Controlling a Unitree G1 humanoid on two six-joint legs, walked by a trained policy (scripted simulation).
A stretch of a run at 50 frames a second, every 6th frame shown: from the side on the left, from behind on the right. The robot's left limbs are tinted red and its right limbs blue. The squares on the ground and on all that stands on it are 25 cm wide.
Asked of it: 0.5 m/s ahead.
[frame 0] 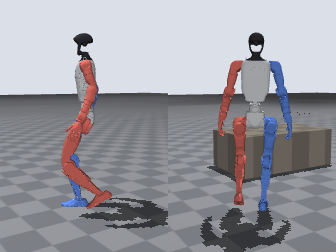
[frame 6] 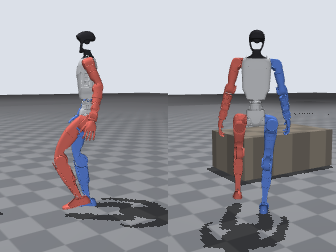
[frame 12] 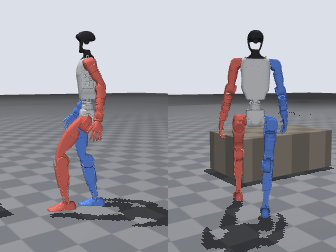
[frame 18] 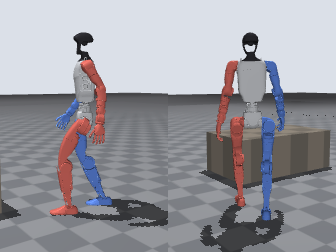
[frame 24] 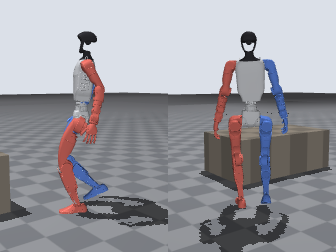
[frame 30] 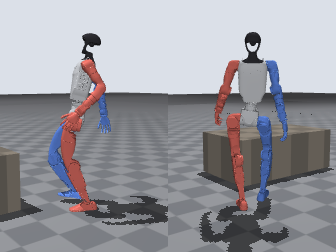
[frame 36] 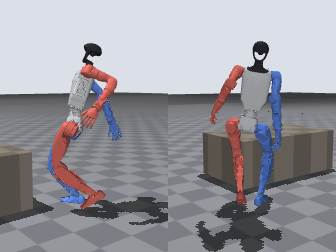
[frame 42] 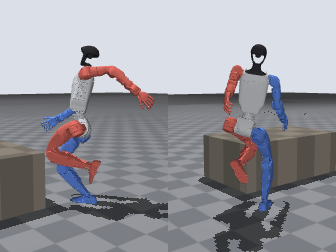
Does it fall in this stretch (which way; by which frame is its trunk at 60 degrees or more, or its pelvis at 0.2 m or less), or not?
no
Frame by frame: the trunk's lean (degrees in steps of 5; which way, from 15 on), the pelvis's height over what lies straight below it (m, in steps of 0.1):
0: 5, 0.8
6: 0, 0.8
12: 0, 0.8
18: 0, 0.8
24: 5, 0.8
30: 15 backward, 0.7
36: 20 backward and to its right, 0.7
42: 15 backward and to its right, 0.7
